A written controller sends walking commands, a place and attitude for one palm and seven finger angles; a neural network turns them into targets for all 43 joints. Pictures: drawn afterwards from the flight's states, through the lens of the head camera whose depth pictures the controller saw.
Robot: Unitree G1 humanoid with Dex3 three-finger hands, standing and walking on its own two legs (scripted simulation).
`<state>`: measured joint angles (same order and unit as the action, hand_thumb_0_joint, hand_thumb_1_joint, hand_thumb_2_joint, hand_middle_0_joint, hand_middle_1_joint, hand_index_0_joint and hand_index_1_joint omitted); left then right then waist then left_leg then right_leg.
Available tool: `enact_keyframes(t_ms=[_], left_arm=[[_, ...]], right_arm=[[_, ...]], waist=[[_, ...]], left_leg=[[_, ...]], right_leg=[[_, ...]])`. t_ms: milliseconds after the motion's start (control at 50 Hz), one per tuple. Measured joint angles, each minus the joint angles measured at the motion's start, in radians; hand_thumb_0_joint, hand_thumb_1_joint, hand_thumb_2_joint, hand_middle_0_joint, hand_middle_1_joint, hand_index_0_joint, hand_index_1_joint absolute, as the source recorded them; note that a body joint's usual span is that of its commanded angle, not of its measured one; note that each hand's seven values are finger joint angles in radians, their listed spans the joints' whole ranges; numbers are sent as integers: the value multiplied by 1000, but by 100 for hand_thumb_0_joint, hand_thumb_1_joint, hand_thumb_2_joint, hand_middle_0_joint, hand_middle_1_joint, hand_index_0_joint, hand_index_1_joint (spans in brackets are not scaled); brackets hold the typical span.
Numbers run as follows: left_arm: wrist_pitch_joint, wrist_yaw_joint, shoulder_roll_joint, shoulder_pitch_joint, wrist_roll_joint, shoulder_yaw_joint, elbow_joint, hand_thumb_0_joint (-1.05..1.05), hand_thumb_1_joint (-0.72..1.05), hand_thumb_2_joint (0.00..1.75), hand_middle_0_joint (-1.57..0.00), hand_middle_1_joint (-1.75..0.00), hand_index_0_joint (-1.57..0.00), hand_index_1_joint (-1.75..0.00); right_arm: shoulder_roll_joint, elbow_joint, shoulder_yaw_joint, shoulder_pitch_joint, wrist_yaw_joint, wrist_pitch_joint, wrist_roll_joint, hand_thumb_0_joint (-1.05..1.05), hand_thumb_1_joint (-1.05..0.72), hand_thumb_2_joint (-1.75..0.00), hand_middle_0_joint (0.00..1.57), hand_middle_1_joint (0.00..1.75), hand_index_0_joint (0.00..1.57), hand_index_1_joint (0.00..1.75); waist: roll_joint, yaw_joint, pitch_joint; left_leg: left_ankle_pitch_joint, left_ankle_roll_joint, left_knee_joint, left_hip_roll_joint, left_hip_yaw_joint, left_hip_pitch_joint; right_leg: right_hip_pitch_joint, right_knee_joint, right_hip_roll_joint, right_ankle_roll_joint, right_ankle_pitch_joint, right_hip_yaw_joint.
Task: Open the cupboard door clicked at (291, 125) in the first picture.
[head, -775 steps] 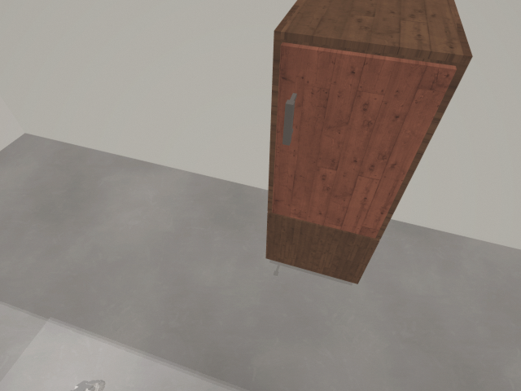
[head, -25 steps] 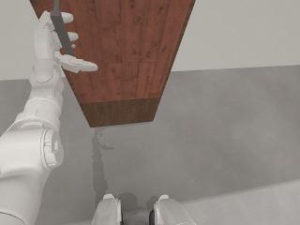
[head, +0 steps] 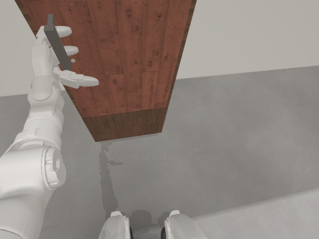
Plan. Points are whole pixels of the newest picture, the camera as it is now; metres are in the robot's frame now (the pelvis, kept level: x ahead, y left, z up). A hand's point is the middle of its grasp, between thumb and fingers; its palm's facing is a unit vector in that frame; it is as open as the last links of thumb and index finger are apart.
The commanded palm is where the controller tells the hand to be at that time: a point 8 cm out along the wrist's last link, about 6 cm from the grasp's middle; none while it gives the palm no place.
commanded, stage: close the thumb around the handle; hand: left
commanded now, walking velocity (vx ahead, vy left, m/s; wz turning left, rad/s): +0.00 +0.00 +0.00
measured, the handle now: (59, 44) +0.58 +0.19 +0.09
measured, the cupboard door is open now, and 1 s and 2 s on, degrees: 0 5 49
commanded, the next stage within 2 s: pull the door open along its arc in 0.64 s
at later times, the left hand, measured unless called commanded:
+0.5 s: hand (71, 63) +0.52 +0.16 +0.09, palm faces +0.10 -1.00 -0.01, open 6.6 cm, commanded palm +0.49 +0.20 +0.08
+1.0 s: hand (72, 69) +0.50 +0.16 +0.09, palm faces +0.08 -1.00 +0.00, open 5.7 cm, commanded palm +0.44 +0.20 +0.08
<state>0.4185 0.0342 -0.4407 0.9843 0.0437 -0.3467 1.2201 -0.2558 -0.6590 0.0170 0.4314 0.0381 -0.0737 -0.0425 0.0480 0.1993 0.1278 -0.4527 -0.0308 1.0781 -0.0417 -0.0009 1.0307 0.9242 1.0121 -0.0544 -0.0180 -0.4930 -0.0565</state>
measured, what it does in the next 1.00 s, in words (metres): stands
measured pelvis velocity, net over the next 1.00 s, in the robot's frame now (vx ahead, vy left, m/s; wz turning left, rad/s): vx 0.00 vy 0.00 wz -0.01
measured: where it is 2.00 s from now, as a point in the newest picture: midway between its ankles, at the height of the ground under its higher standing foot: outside the picture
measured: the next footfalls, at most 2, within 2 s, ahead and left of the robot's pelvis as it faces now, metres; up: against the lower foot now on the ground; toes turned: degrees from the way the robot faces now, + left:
none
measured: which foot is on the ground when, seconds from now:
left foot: down 0.00-1.00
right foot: down 0.00-1.00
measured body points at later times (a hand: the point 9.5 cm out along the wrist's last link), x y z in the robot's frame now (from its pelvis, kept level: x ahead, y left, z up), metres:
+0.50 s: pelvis +0.00 +0.00 +0.00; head +0.12 +0.02 +0.44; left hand +0.51 +0.21 +0.09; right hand -0.01 -0.26 -0.11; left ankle +0.02 +0.10 -0.66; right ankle -0.01 -0.12 -0.66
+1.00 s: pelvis +0.00 +0.00 +0.01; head +0.11 +0.01 +0.44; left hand +0.49 +0.21 +0.09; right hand -0.02 -0.26 -0.11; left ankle +0.02 +0.10 -0.66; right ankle -0.01 -0.11 -0.66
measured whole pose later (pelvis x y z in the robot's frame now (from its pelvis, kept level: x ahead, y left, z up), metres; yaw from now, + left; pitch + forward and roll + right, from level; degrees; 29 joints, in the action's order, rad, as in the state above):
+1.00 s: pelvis +0.00 +0.00 +0.01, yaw -1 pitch +21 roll -3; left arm 0.43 0.07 -0.39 0.83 0.09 -0.34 1.09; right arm -0.26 -0.63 0.01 0.43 0.03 -0.10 -0.02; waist 0.05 0.17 0.14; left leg -0.45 -0.03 1.04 -0.05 0.02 0.96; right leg 0.87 0.99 -0.06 -0.01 -0.48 -0.03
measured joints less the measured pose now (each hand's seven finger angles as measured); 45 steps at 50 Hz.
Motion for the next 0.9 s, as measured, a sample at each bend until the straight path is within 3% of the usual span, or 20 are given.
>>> enact_keyframes(t_ms=[180, 580, 820, 900], left_arm=[[11, -15, 19, -5, 1, 14, 2, -1, -25, 40, -31, -123, -28, -122], [15, 18, 16, -39, 17, 4, -11, 1, 74, 83, -38, -134, -37, -133], [14, 15, 9, -17, 1, -7, 3, 1, 75, 82, -37, -135, -36, -135], [8, 23, 13, -58, 14, -10, -35, 1, 76, 80, -37, -135, -36, -135]], right_arm=[[-3, -8, -5, -14, 2, -3, 0, 0, -91, -90, 21, 30, 21, 30], [1, 4, -3, -27, -6, -5, 9, 0, -91, -90, 21, 30, 21, 30], [-3, -4, 0, -23, -10, -4, 5, 0, -91, -90, 21, 30, 21, 30], [-4, 8, -3, -15, -9, -11, 9, 0, -91, -90, 21, 30, 21, 30]], waist=[[-1, -10, 2], [-4, -14, 9], [-3, -8, 6], [-1, -10, 7]], left_leg=[[-1, 1, -2, 4, -4, -7], [0, 3, -9, 1, 0, -28], [5, 0, 2, 3, 0, -8], [6, -2, -8, -1, 10, -23]], right_leg=[[-8, 0, 4, -1, -5, -4], [-26, -6, 0, -2, -1, 1], [-6, 7, 2, 0, 2, 1], [-16, -2, -2, 2, 7, 12]])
